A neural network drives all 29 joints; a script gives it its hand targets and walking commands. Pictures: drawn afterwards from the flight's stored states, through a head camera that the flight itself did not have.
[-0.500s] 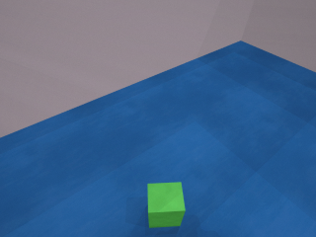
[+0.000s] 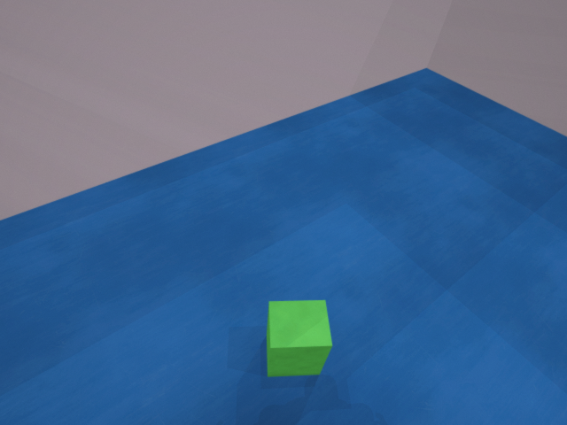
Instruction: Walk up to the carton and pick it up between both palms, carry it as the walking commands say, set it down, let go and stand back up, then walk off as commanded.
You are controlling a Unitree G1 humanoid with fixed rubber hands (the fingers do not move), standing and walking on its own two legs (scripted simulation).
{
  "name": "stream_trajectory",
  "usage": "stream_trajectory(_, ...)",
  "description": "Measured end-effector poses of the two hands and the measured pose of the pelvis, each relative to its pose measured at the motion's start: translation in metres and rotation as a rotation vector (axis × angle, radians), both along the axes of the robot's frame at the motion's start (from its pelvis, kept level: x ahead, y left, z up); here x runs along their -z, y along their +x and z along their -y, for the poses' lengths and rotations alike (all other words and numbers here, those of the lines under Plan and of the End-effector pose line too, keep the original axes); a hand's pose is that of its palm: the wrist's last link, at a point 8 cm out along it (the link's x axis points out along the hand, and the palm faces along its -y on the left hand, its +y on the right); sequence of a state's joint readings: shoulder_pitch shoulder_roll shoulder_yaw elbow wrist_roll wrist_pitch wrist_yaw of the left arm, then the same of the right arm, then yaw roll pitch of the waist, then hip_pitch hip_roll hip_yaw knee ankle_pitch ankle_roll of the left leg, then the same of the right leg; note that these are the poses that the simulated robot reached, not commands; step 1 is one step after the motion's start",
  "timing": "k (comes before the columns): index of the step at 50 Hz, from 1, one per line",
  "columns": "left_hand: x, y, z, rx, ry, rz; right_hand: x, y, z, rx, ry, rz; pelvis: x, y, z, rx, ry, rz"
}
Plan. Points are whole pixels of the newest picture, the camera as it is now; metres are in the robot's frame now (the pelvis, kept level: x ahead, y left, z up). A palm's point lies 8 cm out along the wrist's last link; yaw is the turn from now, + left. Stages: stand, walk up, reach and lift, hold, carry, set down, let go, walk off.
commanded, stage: walk up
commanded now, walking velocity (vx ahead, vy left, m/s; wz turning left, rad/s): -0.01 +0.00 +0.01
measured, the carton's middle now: (295, 339) +0.51 -0.08 -0.65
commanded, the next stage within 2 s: none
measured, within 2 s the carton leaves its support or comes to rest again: neither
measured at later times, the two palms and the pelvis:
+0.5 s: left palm out of the picture -0.03 +0.24 -0.14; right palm out of the picture -0.08 -0.26 -0.12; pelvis -0.11 +0.00 -0.01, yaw +2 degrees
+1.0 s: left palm out of the picture +0.05 +0.24 -0.13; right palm out of the picture -0.01 -0.24 -0.15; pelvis -0.02 +0.00 -0.02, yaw +1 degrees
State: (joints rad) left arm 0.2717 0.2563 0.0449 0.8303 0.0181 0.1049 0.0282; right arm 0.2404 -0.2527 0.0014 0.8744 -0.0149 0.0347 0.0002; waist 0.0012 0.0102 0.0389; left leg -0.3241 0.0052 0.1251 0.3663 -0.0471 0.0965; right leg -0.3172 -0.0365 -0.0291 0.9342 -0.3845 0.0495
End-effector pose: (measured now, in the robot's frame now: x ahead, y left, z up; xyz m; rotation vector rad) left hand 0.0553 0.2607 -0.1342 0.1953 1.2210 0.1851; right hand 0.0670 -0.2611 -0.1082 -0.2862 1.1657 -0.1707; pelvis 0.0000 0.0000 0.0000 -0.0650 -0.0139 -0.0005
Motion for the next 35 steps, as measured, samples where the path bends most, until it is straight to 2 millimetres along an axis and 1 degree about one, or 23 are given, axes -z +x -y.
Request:
stream_trajectory(3, 0.0, -0.017, 0.006, -0.003, 0.011, 0.011, 0.007, -0.015, 0.006, -0.001, 0.014, -0.002, 0.004, -0.016, 0.008, -0.003, 0.013, -0.007)
stream_trajectory(5, 0.001, -0.031, 0.013, -0.007, 0.018, 0.014, 0.014, -0.027, 0.011, -0.003, 0.023, -0.011, 0.007, -0.028, 0.014, -0.005, 0.023, -0.009)
stream_trajectory(7, 0.003, -0.051, 0.02, -0.014, 0.026, 0.009, 0.023, -0.04, 0.017, -0.006, 0.036, -0.023, 0.012, -0.042, 0.022, -0.007, 0.036, -0.011)
stream_trajectory(9, 0.006, -0.075, 0.026, -0.027, 0.035, -0.007, 0.033, -0.055, 0.022, -0.016, 0.05, -0.046, 0.018, -0.057, 0.028, -0.009, 0.06, 0.006)
stream_trajectory(11, 0.002, -0.097, 0.029, -0.041, 0.037, -0.024, 0.032, -0.069, 0.023, -0.016, 0.06, -0.079, 0.013, -0.068, 0.031, -0.008, 0.072, 0.024)
stream_trajectory(12, -0.001, -0.103, 0.029, -0.038, 0.04, -0.03, 0.03, -0.075, 0.024, -0.011, 0.064, -0.082, 0.011, -0.073, 0.031, -0.002, 0.086, 0.029)
stream_trajectory(13, -0.004, -0.105, 0.029, -0.028, 0.044, -0.03, 0.027, -0.081, 0.025, -0.002, 0.066, -0.075, 0.009, -0.076, 0.031, -0.001, 0.095, 0.03)
stream_trajectory(16, -0.009, -0.094, 0.027, 0.021, 0.05, 0.005, 0.025, -0.101, 0.027, 0.04, 0.065, -0.057, 0.007, -0.085, 0.028, -0.002, 0.095, 0.026)
stream_trajectory(18, -0.007, -0.083, 0.026, 0.044, 0.044, 0.042, 0.025, -0.116, 0.026, 0.06, 0.059, -0.067, 0.008, -0.09, 0.026, -0.009, 0.086, 0.028)
stream_trajectory(20, -0.003, -0.076, 0.024, 0.052, 0.028, 0.072, 0.025, -0.126, 0.021, 0.064, 0.048, -0.073, 0.011, -0.096, 0.02, -0.023, 0.068, 0.03)
stream_trajectory(22, 0.004, -0.076, 0.019, 0.045, 0.007, 0.09, 0.025, -0.136, 0.014, 0.055, 0.031, -0.079, 0.014, -0.103, 0.012, -0.04, 0.041, 0.026)
stream_trajectory(24, 0.003, -0.081, 0.017, 0.031, -0.015, 0.094, 0.02, -0.145, 0.005, 0.049, 0.025, -0.085, 0.01, -0.106, 0.004, -0.043, 0.032, 0.03)
stream_trajectory(26, -0.001, -0.08, 0.015, 0.029, -0.039, 0.096, 0.012, -0.153, -0.001, 0.05, 0.019, -0.087, 0.004, -0.105, -0.003, -0.043, 0.018, 0.032)
stream_trajectory(30, -0.004, -0.066, 0.012, 0.058, -0.077, 0.097, -0.005, -0.162, -0.005, 0.072, -0.006, -0.088, -0.005, -0.096, -0.009, -0.037, -0.009, 0.033)
stream_trajectory(32, -0.003, -0.058, 0.012, 0.07, -0.09, 0.097, -0.009, -0.162, -0.006, 0.082, -0.017, -0.09, -0.007, -0.089, -0.011, -0.035, -0.02, 0.032)
stream_trajectory(35, -0.001, -0.045, 0.013, 0.074, -0.1, 0.095, -0.01, -0.158, -0.009, 0.095, -0.022, -0.101, -0.006, -0.078, -0.011, -0.034, -0.027, 0.031)
